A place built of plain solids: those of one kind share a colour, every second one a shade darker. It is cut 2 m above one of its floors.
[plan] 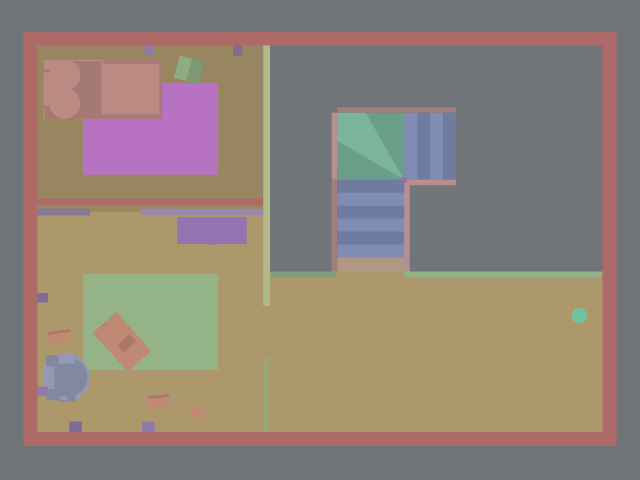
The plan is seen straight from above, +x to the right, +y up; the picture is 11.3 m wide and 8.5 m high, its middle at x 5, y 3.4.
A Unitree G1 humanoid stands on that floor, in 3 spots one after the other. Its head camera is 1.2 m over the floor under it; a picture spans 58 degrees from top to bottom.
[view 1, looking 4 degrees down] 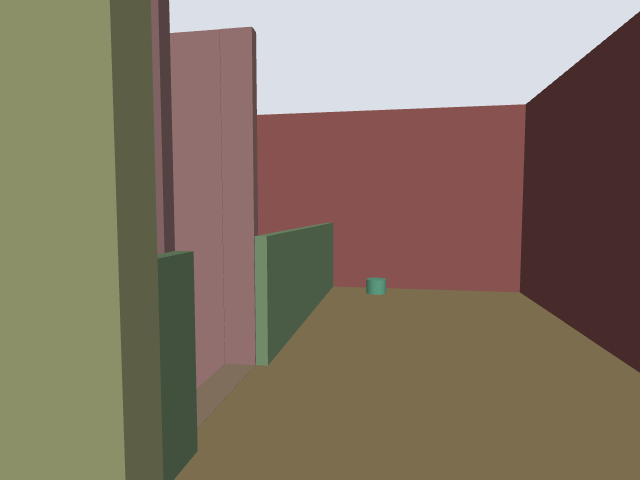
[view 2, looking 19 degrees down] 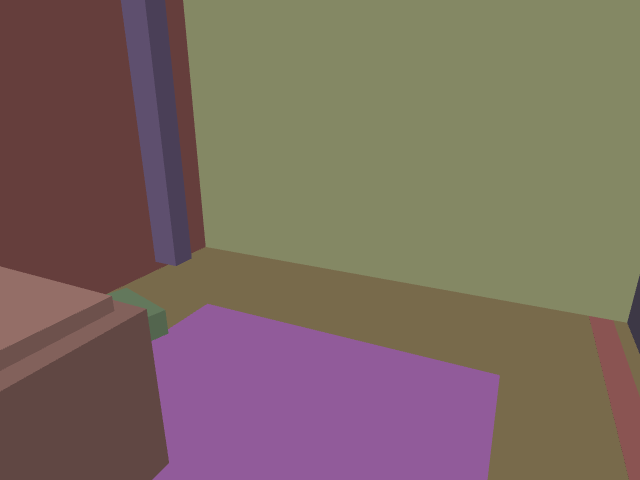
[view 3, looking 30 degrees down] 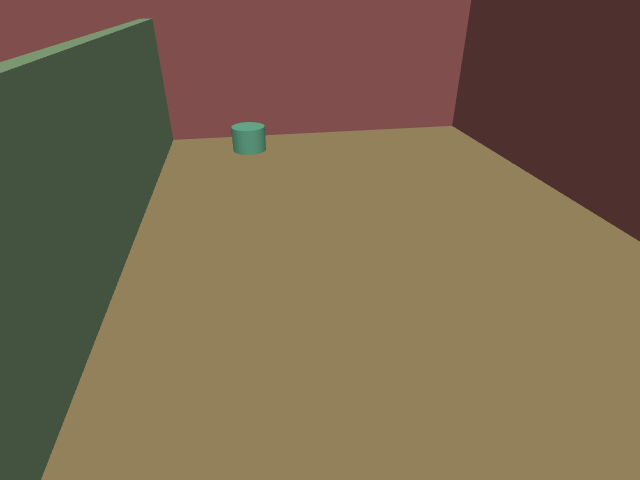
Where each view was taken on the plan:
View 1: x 3.35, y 1.78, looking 10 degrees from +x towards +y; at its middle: well_guard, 5.55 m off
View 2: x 1.38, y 4.59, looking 25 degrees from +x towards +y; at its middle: upper_partition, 3.05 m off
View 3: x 5.90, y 2.09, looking -10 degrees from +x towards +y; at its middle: upper_floor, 2.40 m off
